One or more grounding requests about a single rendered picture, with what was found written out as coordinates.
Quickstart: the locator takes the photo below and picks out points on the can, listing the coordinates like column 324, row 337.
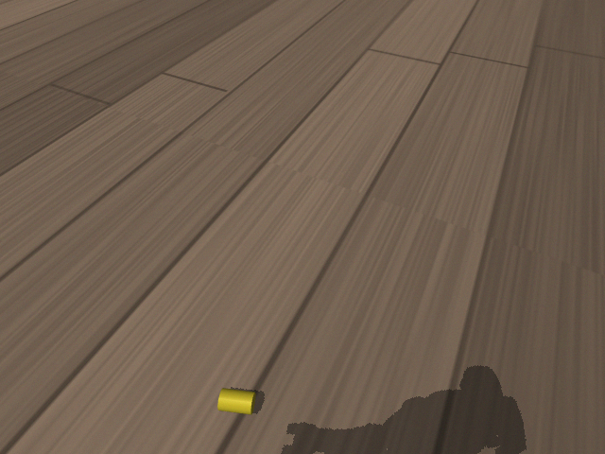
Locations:
column 236, row 401

